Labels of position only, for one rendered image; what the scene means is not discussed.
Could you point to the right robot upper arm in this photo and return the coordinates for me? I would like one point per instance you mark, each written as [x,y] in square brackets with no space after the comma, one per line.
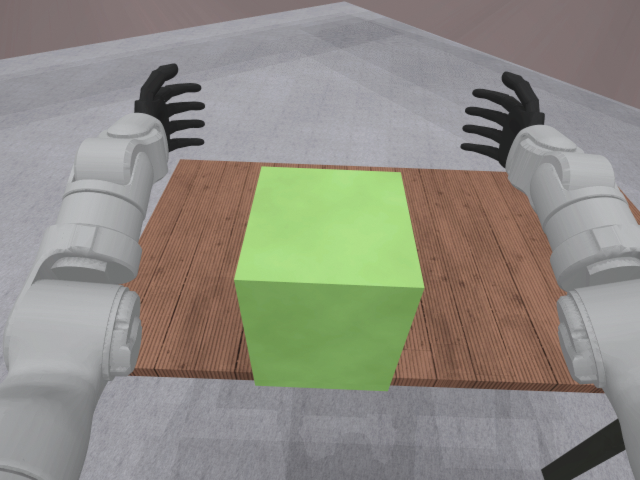
[599,334]

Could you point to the right robot forearm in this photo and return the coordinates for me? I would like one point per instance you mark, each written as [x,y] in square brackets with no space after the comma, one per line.
[592,232]

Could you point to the table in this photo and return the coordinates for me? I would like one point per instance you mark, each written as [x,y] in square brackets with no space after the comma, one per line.
[487,318]

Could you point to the robot right hand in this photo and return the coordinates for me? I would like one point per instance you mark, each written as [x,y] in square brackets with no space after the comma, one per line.
[521,115]

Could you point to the carton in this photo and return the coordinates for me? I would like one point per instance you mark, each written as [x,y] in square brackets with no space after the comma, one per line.
[328,279]

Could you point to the robot left hand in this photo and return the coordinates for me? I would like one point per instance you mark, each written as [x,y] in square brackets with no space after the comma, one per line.
[153,98]

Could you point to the left robot forearm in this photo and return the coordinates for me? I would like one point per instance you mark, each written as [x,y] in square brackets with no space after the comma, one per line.
[96,234]

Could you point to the left robot upper arm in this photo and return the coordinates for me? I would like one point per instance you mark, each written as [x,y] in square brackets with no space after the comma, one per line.
[68,340]

